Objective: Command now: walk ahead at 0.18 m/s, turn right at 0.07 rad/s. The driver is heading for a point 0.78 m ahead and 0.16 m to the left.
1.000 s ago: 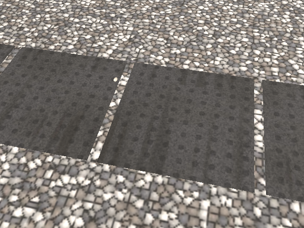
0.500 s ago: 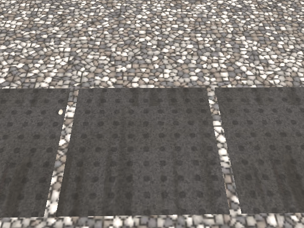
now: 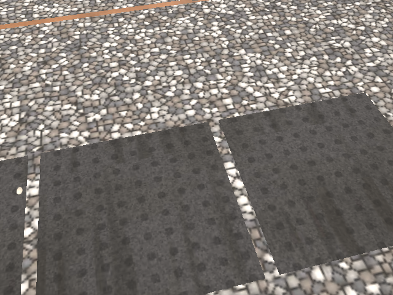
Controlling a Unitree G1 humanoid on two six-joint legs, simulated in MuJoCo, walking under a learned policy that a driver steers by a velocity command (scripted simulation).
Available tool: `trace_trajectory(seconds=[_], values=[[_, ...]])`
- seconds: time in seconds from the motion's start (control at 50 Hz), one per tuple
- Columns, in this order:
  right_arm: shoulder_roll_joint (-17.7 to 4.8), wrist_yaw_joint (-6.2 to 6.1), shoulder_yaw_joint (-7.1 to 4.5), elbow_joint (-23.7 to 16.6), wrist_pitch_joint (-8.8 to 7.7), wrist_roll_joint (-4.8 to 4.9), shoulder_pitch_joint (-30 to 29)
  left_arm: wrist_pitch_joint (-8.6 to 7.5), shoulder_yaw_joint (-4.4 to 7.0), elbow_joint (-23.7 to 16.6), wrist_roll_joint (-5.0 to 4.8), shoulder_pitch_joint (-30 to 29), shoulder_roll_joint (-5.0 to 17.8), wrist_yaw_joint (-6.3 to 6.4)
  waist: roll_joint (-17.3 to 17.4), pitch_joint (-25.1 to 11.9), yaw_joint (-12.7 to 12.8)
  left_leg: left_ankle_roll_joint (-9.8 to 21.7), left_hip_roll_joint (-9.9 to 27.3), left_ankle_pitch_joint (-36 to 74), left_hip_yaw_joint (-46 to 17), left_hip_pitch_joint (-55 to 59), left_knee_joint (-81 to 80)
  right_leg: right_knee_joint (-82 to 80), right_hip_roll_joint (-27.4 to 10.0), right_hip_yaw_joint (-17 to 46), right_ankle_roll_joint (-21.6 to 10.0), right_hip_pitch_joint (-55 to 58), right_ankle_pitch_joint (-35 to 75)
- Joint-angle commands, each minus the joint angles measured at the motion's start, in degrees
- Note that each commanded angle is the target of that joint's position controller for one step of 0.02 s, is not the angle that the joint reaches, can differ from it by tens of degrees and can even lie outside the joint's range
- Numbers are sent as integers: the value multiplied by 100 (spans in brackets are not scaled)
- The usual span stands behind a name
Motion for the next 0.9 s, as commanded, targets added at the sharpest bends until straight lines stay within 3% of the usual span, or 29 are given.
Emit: trace_trajectory(seconds=[0.02,0.06,0.08,0.1,0.12,0.14,0.16,0.2,0.24,0.3,0.4,0.44,0.48,0.5,0.52,0.54,0.56,0.58,0.6,0.64,0.72,0.82,0.9], values=[[-316,70,-23,-190,-132,-4,386,-24,118,-162,29,163,724,-4,-800,-433,-45,241,-228,-104,438,889,-802,-1274,-1531,1607,-762,-32,-2705],[-216,75,13,30,-215,16,849,-26,102,-149,-37,-21,714,45,-431,-47,-368,587,-332,348,479,1868,-2031,-1012,-1381,1328,-511,-802,-3138],[-311,54,20,125,-283,-10,1120,-69,41,-242,-37,-226,501,65,46,181,-478,780,55,-283,-278,2057,-2733,-300,-1091,941,-289,-1188,-2940],[-767,27,-50,179,-355,-53,1542,-147,-71,-454,-99,-433,104,41,1124,72,-555,1225,1463,-1827,-2544,2404,-3735,1312,-369,-63,60,-1941,-2406],[-1212,68,-205,240,-367,-15,1439,-237,-3,-621,7,-841,480,20,1023,844,-544,1537,2023,-2258,-3763,1758,-4344,1799,-198,-385,208,-2590,-1736],[-1070,81,-191,190,-397,13,1160,-316,35,-611,31,-812,602,-31,625,1017,-296,1552,1857,-1970,-3561,1489,-4314,2109,-489,-111,268,-2427,-1235],[-929,112,-173,167,-449,67,956,-376,40,-497,19,-622,604,-94,613,877,-135,1405,1531,-1437,-3085,1534,-4228,2197,-541,-107,361,-2272,-927],[-742,124,-160,199,-529,91,969,-414,46,-346,88,-487,571,-181,738,547,-137,1258,1016,-326,-2292,1783,-4089,2465,-556,-293,515,-2072,-571],[-581,122,-149,337,-594,104,1310,-425,3,-396,92,-659,393,-212,675,325,-245,1275,834,441,-2003,2010,-3921,2522,-591,-374,616,-2101,-311],[-649,108,-223,454,-617,92,1734,-425,-52,-577,44,-1175,274,-189,676,303,-476,1374,804,979,-1972,2203,-3758,2161,-637,-430,769,-2275,-191],[-781,83,-315,485,-596,27,2047,-484,-116,-884,-34,-1858,267,-201,803,290,-738,1441,808,1935,-2078,2206,-3230,1270,-540,-479,804,-1897,-479],[-867,76,-360,403,-584,7,1897,-535,-117,-918,-72,-1693,335,-184,838,172,-588,1323,825,2467,-2172,1966,-2908,908,-466,-459,719,-1253,-588],[-993,83,-410,257,-581,43,1475,-599,-73,-728,-112,-941,444,-103,750,-40,-149,1055,681,2873,-2174,1322,-2444,278,-308,-499,580,215,-398],[-984,110,-415,205,-617,89,1353,-663,5,-546,-64,-302,658,-14,469,-366,158,877,375,3030,-1960,879,-1715,19,-418,-380,445,1353,-242],[-743,151,-355,36,-669,165,1217,-726,135,-447,66,606,1155,100,-311,-1045,572,696,-72,2229,-1428,210,-218,-304,-1535,678,185,2608,-1258],[-154,139,-218,-236,-674,289,1518,-658,247,-426,162,1052,1763,151,-1799,-1715,501,530,-884,-654,-628,-1243,1300,-1034,-3086,3150,-283,3666,-2598],[-563,106,-261,-110,-576,117,1614,-588,220,-377,131,803,1467,143,-1298,-1228,214,609,-387,-552,-557,-1663,2143,-1221,-3172,3812,-497,2934,-3217],[-626,160,-283,-51,-540,32,1337,-589,81,-487,79,370,915,111,-551,-452,82,667,-115,-5,-563,-1684,2306,-1250,-2886,3016,-429,2175,-2964],[-493,235,-256,-52,-534,20,1097,-621,-2,-485,53,117,607,79,-291,-45,-6,626,76,417,-499,-1560,2154,-1319,-2550,2092,-357,1639,-1929],[-458,343,-263,-73,-431,-67,943,-699,-85,-385,39,158,381,80,-646,115,-112,518,231,687,-356,-1387,1966,-1422,-2100,970,-191,1301,-520],[-363,477,-214,-340,-294,-78,394,-866,-63,-144,-60,602,426,28,-627,-4,-148,411,239,1134,-197,-1841,1988,-1391,-2089,95,-271,1584,1431],[-163,576,-31,-694,-364,-84,-648,-876,-106,102,-43,834,374,-30,-546,272,-56,357,107,2091,51,-1610,323,-1588,-1805,-715,-279,1286,1867],[-191,574,67,-900,-400,-107,-1297,-830,-74,410,-87,1268,628,-10,-498,397,71,586,-18,2062,537,-927,-865,-1563,-1998,-887,-282,1581,2521]])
